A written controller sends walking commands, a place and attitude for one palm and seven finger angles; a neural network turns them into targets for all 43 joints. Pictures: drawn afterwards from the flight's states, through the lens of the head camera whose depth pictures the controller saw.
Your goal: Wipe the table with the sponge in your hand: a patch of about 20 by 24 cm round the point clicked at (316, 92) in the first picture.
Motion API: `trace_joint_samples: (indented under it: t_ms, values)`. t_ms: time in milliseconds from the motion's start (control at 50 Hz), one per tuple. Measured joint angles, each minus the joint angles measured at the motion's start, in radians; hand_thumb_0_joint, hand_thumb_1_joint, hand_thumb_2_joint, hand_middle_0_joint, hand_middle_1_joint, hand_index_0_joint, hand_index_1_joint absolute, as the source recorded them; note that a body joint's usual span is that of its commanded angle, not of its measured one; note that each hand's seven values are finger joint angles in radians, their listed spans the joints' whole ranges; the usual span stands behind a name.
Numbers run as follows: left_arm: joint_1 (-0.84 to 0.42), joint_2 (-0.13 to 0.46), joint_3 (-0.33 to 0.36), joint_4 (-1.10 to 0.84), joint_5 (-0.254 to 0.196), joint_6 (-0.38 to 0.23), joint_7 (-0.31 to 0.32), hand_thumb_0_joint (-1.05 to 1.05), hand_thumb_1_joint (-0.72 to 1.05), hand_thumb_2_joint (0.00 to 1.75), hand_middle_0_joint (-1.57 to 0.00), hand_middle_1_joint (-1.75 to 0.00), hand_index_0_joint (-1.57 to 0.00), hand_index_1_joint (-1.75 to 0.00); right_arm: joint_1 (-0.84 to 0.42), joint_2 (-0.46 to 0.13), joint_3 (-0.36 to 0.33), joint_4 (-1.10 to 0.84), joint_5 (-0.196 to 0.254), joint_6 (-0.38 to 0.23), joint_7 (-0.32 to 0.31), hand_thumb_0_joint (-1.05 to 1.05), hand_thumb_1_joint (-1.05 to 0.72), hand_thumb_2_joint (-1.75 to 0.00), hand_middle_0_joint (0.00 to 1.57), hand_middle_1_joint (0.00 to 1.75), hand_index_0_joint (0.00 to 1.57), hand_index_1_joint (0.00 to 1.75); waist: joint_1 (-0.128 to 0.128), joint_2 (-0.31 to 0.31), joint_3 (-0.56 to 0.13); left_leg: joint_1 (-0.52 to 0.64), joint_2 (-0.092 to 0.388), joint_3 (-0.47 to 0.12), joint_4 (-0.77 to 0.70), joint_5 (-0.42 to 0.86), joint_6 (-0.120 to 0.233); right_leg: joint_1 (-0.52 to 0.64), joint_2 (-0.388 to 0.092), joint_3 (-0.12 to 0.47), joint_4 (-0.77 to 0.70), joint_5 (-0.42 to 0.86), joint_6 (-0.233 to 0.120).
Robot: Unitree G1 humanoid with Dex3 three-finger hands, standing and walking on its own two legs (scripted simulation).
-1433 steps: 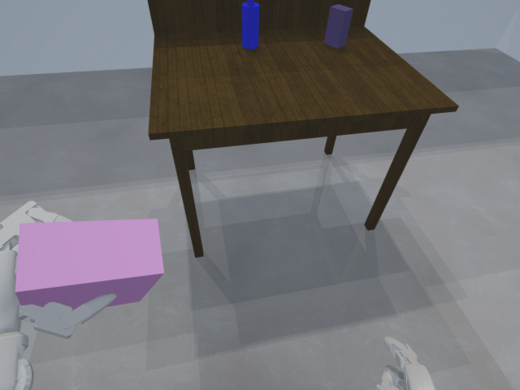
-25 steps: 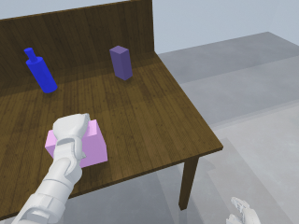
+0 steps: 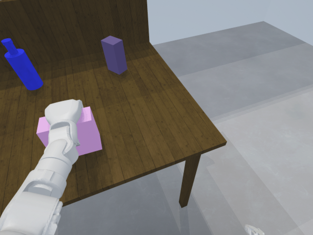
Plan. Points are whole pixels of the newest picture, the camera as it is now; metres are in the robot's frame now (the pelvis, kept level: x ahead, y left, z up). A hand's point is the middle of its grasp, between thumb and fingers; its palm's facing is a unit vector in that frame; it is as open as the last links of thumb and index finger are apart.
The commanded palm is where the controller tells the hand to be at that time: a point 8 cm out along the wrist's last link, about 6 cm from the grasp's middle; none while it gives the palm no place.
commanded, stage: wipe forward along the middle lane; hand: left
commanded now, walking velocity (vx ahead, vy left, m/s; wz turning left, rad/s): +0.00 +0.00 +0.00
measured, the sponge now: (75, 139) +0.38 +0.27 +0.01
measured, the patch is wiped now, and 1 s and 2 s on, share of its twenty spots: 0.95 0.95 0.95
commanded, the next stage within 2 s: slide back across to the first lane in 0.68 s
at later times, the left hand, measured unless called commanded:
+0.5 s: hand (67, 114) +0.44 +0.30 +0.06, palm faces -0.10 -0.01 -0.99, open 10.1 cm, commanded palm +0.43 +0.28 +0.10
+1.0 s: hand (67, 107) +0.46 +0.31 +0.06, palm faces -0.10 -0.02 -1.00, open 10.1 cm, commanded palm +0.44 +0.31 +0.11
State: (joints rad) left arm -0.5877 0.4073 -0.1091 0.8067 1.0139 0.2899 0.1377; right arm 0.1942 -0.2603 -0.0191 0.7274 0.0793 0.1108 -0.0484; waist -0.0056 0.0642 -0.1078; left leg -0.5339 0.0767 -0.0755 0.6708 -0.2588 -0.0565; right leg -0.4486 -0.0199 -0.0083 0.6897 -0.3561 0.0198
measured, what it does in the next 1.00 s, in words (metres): stands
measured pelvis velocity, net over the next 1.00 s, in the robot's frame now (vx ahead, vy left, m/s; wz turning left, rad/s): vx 0.01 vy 0.02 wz -0.03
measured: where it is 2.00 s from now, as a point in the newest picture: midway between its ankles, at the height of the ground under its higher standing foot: outside the picture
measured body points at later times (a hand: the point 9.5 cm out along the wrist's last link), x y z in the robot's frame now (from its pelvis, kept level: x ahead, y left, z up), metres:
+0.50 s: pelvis +0.01 +0.02 +0.00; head +0.05 +0.01 +0.45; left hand +0.44 +0.29 +0.12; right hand +0.07 -0.25 -0.13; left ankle +0.05 +0.17 -0.72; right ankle -0.01 -0.14 -0.72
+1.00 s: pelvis +0.01 +0.02 +0.00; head +0.07 +0.02 +0.44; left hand +0.47 +0.30 +0.12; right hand +0.06 -0.25 -0.14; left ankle +0.05 +0.17 -0.72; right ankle -0.01 -0.14 -0.72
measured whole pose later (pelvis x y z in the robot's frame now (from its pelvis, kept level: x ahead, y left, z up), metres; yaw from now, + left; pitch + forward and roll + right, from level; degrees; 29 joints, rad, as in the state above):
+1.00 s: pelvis +0.01 +0.02 +0.00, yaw -2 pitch +13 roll -2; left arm -0.81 0.54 0.01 1.05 1.07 0.22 0.15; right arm 0.28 -0.25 -0.03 0.75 0.06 0.12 -0.01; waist -0.08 0.05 -0.13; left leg -0.67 0.08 -0.06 0.73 -0.29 -0.05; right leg -0.57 -0.01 0.02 0.69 -0.35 0.04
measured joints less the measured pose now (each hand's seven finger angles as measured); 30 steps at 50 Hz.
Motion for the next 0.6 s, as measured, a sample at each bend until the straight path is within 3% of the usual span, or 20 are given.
trace_joint_samples:
  t_ms: [320, 600]
  values:
    - [-0.129, 0.079, 0.052, 0.155, 0.019, -0.059, -0.003, 0.00, -0.52, 1.06, -0.74, -1.36, -0.75, -1.34, 0.058, -0.003, -0.010, 0.019, -0.008, -0.002, 0.011, 0.01, -0.91, -0.90, 0.21, 0.30, 0.20, 0.30, -0.037, -0.011, -0.006, -0.068, 0.006, 0.009, 0.019, -0.005, -0.001, -0.059, 0.006, 0.012, -0.012, 0.014, 0.011]
    - [-0.198, 0.083, 0.045, 0.218, 0.033, -0.059, 0.018, 0.00, -0.52, 1.06, -0.74, -1.35, -0.76, -1.34, 0.061, 0.007, -0.014, 0.031, -0.014, 0.000, 0.026, 0.01, -0.91, -0.90, 0.21, 0.30, 0.20, 0.30, -0.043, -0.014, -0.018, -0.112, -0.001, 0.015, 0.040, -0.017, 0.002, -0.095, -0.001, 0.019, -0.011, 0.013, 0.022]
